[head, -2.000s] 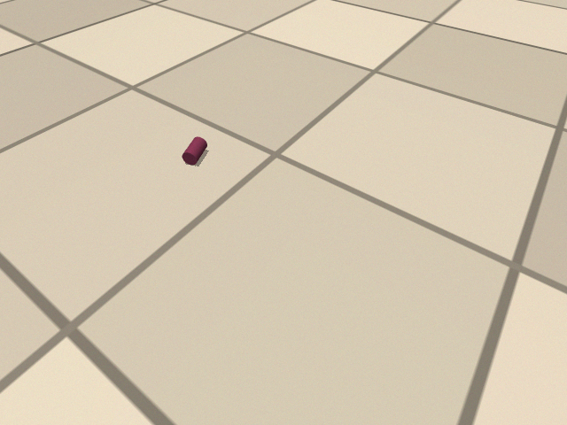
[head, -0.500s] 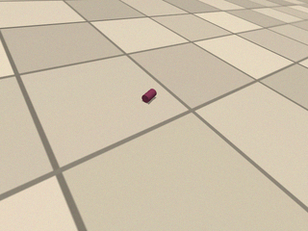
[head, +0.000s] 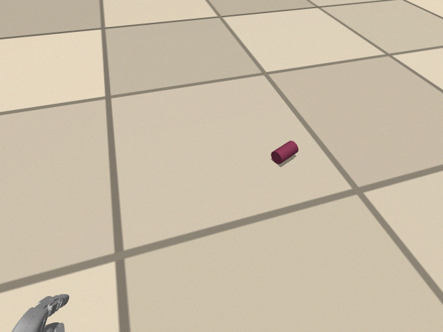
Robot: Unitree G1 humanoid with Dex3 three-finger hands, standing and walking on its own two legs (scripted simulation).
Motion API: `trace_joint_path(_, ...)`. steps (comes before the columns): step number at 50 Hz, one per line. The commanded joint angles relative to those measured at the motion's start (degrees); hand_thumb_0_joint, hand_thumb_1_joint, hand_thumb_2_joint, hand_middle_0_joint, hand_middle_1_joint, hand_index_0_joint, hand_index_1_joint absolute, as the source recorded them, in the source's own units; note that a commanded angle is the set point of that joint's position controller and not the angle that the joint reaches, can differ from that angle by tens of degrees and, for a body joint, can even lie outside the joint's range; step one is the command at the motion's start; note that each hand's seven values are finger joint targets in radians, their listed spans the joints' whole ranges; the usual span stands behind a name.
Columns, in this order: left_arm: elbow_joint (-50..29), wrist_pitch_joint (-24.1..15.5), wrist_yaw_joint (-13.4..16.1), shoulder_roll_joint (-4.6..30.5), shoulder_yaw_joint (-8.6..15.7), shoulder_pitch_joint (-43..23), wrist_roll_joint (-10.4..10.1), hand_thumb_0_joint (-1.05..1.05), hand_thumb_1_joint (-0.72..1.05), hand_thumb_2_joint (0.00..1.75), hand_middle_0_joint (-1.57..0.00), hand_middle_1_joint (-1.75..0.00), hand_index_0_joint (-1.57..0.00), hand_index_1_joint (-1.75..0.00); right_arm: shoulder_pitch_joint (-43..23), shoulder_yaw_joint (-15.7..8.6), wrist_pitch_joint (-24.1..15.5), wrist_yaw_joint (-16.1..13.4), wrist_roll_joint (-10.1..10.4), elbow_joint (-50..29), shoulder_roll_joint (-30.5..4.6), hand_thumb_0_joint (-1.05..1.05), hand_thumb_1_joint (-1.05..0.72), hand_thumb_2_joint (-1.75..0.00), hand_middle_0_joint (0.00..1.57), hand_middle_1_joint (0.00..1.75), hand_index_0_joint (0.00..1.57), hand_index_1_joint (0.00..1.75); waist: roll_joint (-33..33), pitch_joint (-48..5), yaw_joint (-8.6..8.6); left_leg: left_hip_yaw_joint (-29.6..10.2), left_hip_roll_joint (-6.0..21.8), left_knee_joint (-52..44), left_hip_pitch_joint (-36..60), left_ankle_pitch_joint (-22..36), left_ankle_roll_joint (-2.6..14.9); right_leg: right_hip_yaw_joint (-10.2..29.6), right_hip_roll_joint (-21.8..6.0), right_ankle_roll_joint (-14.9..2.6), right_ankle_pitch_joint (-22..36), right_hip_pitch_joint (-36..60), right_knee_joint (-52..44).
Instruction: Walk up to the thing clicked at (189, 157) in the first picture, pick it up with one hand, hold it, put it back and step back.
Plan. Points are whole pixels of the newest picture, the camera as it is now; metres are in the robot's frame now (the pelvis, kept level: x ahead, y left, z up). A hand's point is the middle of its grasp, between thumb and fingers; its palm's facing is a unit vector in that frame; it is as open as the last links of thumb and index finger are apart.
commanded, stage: walk up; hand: left
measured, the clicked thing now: (284, 152) +1.23 -0.33 -0.70
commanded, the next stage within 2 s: none
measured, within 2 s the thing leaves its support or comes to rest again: neither
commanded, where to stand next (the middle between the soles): +1.14 -0.79 m, yaw +42 degrees
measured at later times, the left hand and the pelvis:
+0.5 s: hand (168, 313) +0.21 +0.12 -0.16, palm faces +0.21 -0.94 -0.27, open 7.4 cm; pelvis +0.25 -0.13 +0.00, yaw +14 degrees
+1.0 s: hand (241, 222) +0.41 -0.03 -0.12, palm faces +0.43 -0.83 -0.36, open 7.4 cm; pelvis +0.48 -0.31 +0.01, yaw +25 degrees
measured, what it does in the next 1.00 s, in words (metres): walks ahead, turning left: left foot, then right foot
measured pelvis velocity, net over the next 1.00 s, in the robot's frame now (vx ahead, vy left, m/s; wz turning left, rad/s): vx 0.48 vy -0.31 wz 0.44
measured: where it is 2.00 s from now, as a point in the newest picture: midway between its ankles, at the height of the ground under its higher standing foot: (334, 216)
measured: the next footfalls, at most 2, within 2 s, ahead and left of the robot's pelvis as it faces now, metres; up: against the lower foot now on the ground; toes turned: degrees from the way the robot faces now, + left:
left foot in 0.38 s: +0.34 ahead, +0.01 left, +0.00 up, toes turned +20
right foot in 0.76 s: +0.56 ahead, -0.39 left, +0.00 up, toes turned +18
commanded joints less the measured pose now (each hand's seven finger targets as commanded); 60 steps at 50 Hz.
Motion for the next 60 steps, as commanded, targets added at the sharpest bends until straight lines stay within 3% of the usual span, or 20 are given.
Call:
trace_joint_path(1,-0.5,-2.4,2.9,22.1,5.3,11.5,0.5,0.0,0.9,0.9,-0.2,-0.3,-0.2,-0.3,1.5,-1.5,-1.3,-2.7,0.1,-7.0,-8.3,0.0,-0.9,-0.9,0.2,0.3,0.2,0.3,-21.6,-12.2,7.56,11.5,-8.6,45.1,-44.9,-2.3,5.93,40.1,-22.4,-4.7,-30.0,43.6,-30.0)
trace_joint_path(7,-2.1,-3.4,3.7,9.7,1.7,3.5,-0.1,0.0,0.9,0.9,-0.2,-0.3,-0.2,-0.3,1.2,-1.8,-0.2,0.4,1.9,-1.4,-9.2,0.0,-0.9,-0.9,0.2,0.3,0.2,0.3,-11.0,2.2,1.28,7.9,-0.6,30.4,-30.9,17.1,5.99,1.1,-7.9,-1.13,7.2,20.4,-22.2)
trace_joint_path(14,-7.1,-2.4,2.6,8.9,1.2,5.7,1.2,0.0,0.9,0.9,-0.2,-0.3,-0.2,-0.3,-5.8,-1.6,0.5,0.9,2.3,-7.1,-6.6,0.0,-0.9,-0.9,0.2,0.3,0.2,0.3,-5.6,4.5,2.68,19.1,-3.8,3.4,-20.2,28.5,3.61,-9.5,-6.0,-2.22,15.5,19.2,-21.0)
trace_joint_path(18,-10.4,-1.0,3.4,9.4,1.4,6.9,0.8,0.0,0.9,0.9,-0.2,-0.3,-0.2,-0.3,10.7,-3.9,0.9,-1.8,2.0,-3.5,-8.6,0.0,-0.9,-0.9,0.2,0.3,0.2,0.3,-0.4,-3.4,-3.75,18.3,-7.3,0.5,4.5,26.8,7.03,-9.0,-5.9,-1.49,27.1,10.1,1.4)
trace_joint_path(19,-11.5,-1.0,3.9,7.6,0.7,8.8,0.9,0.0,0.9,0.9,-0.2,-0.3,-0.2,-0.3,15.2,-5.1,1.0,-2.8,1.5,-3.0,-11.6,0.0,-0.9,-0.9,0.2,0.3,0.2,0.3,4.2,-5.3,-6.1,11.5,-3.1,-0.8,13.2,24.3,10.39,-9.3,-3.5,0.61,21.1,2.1,12.8)
trace_joint_path(20,-12.3,-0.8,4.2,5.0,0.6,10.6,1.0,0.0,0.9,0.9,-0.2,-0.3,-0.2,-0.3,18.4,-6.5,0.9,-3.9,0.8,-3.3,-14.9,0.0,-0.9,-0.9,0.2,0.3,0.2,0.3,13.6,-7.0,-8.35,-11.0,10.4,-7.1,19.9,12.9,18.18,-7.9,2.8,2.45,-13.2,-11.3,31.4)
trace_joint_path(22,-12.0,1.0,3.9,14.7,2.5,14.0,1.2,0.0,0.9,0.9,-0.2,-0.3,-0.2,-0.3,8.8,-8.0,0.6,-5.7,3.6,-8.3,-18.7,0.0,-0.9,-0.9,0.2,0.3,0.2,0.3,5.1,-11.7,-5.18,-42.8,27.4,-19.4,18.6,-10.2,25.11,9.4,0.7,2.81,-20.8,-19.2,50.0)
trace_joint_path(25,-11.1,0.7,3.0,13.1,2.5,9.4,0.5,0.0,0.9,0.9,-0.2,-0.3,-0.2,-0.3,-1.1,-4.4,-0.9,-5.5,2.5,-9.4,-12.7,0.0,-0.9,-0.9,0.2,0.3,0.2,0.3,-3.7,-2.5,-1.11,-14.7,15.0,-15.6,-5.7,9.1,17.77,7.9,-4.0,1.28,-13.6,-8.1,39.3)
trace_joint_path(28,-10.2,1.6,1.8,10.2,2.4,12.1,1.0,0.0,0.9,0.9,-0.2,-0.3,-0.2,-0.3,-1.7,-4.2,-2.2,-4.0,1.7,-7.0,-14.0,0.0,-0.9,-0.9,0.2,0.3,0.2,0.3,4.2,2.0,1.5,-1.2,7.3,-14.1,-18.0,5.5,14.5,5.6,-5.4,0.23,-11.8,-1.1,27.7)
trace_joint_path(35,-11.1,1.7,0.7,8.7,3.4,9.6,0.8,0.0,0.9,0.9,-0.2,-0.3,-0.2,-0.3,-3.4,-5.8,-2.7,-2.5,-0.4,-6.4,-18.5,0.0,-0.9,-0.9,0.2,0.3,0.2,0.3,14.4,0.4,1.18,0.6,5.8,-10.7,-24.7,1.1,12.92,-1.9,-2.9,-0.98,-9.7,10.2,6.0)
trace_joint_path(38,-5.9,1.5,1.8,11.5,5.4,23.9,1.3,0.0,0.9,0.9,-0.2,-0.3,-0.2,-0.3,-8.6,-4.3,-1.2,-3.2,-0.9,-7.4,-12.8,0.0,-0.9,-0.9,0.2,0.3,0.2,0.3,2.1,-3.9,10.49,9.0,-0.5,11.8,-37.1,-1.5,9.13,-6.5,1.4,-1.05,-7.6,29.2,-3.4)
trace_joint_path(39,-5.3,0.9,2.5,16.1,6.8,29.2,2.6,0.0,0.9,0.9,-0.2,-0.3,-0.2,-0.3,-6.6,-2.4,-0.8,-3.5,-0.5,-7.5,-6.6,0.0,-0.9,-0.9,0.2,0.3,0.2,0.3,-14.9,-3.4,14.02,14.2,-7.3,32.2,-45.9,-4.0,6.62,8.3,-7.1,-3.3,-20.9,31.7,-14.8)
trace_joint_path(41,-11.4,-0.1,3.7,22.9,6.7,11.0,1.0,0.0,0.9,0.9,-0.2,-0.3,-0.2,-0.3,-2.7,-3.5,-0.2,-5.3,-0.6,-7.2,-9.5,0.0,-0.9,-0.9,0.2,0.3,0.2,0.3,-17.3,1.4,4.0,9.0,-2.8,43.3,-48.4,-3.6,4.57,40.6,-22.4,-12.69,-35.6,21.7,-31.3)
trace_joint_path(45,-9.8,-0.5,4.2,14.0,4.3,7.2,0.6,0.0,0.9,0.9,-0.2,-0.3,-0.2,-0.3,1.1,-3.8,-1.1,-3.7,1.9,-0.7,-11.1,0.0,-0.9,-0.9,0.2,0.3,0.2,0.3,-11.7,6.1,0.39,9.5,-0.2,30.8,-36.9,5.1,5.13,11.0,-11.1,-12.53,-16.0,13.4,-18.8)
trace_joint_path(49,-10.9,-0.8,3.9,10.1,2.7,9.6,1.1,0.0,0.9,0.9,-0.2,-0.3,-0.2,-0.3,1.8,-2.8,-1.9,-2.8,1.3,-1.3,-8.6,0.0,-0.9,-0.9,0.2,0.3,0.2,0.3,-9.9,4.8,2.05,14.6,-3.2,16.0,-31.6,4.7,5.27,6.8,-11.2,-17.08,2.9,17.4,-16.2)
trace_joint_path(54,-15.4,0.4,3.5,7.2,0.6,5.2,0.5,0.0,0.9,0.9,-0.2,-0.3,-0.2,-0.3,16.6,-4.6,-2.2,-4.4,1.4,1.1,-10.4,0.0,-0.9,-0.9,0.2,0.3,0.2,0.3,1.4,-5.8,-5.38,13.1,-3.5,-4.6,2.7,28.3,5.81,-3.8,-5.2,-10.66,8.3,5.8,4.5)
trace_joint_path(56,-15.4,1.4,3.6,5.5,0.2,11.4,0.9,0.0,0.9,0.9,-0.2,-0.3,-0.2,-0.3,15.5,-7.0,-1.7,-6.2,0.0,-2.6,-18.8,0.0,-0.9,-0.9,0.2,0.3,0.2,0.3,11.4,-9.1,-4.47,-25.5,16.9,-12.2,12.0,9.0,13.11,-0.8,1.8,-3.96,-20.8,-12.7,23.3)
trace_joint_path(57,-14.0,2.9,3.6,10.8,1.5,14.3,1.3,0.0,0.9,0.9,-0.2,-0.3,-0.2,-0.3,10.8,-7.2,-1.4,-6.8,0.8,-5.5,-18.9,0.0,-0.9,-0.9,0.2,0.3,0.2,0.3,2.1,-8.3,-2.69,-31.3,21.6,-16.5,5.9,-4.9,16.36,4.3,-1.2,-2.16,-19.1,-11.5,28.9)
trace_joint_path(58,-13.1,3.4,3.6,14.3,2.6,15.6,1.2,0.0,0.9,0.9,-0.2,-0.3,-0.2,-0.3,6.2,-7.2,-1.3,-6.8,2.0,-6.7,-20.4,0.0,-0.9,-0.9,0.2,0.3,0.2,0.3,2.9,-5.7,-1.88,-32.8,23.6,-17.9,1.2,-5.4,19.8,5.7,-2.5,-1.3,-20.2,-11.4,33.6)
trace_joint_path(60,-11.9,3.5,3.6,13.9,3.1,14.0,1.6,0.0,0.9,0.9,-0.2,-0.3,-0.2,-0.3,1.9,-5.8,-1.5,-6.5,1.4,-6.9,-15.5,0.0,-0.9,-0.9,0.2,0.3,0.2,0.3,1.0,-1.6,-0.44,-19.5,16.2,-16.5,-7.7,-1.6,15.51,6.2,-4.2,-1.81,-16.0,-7.8,30.9)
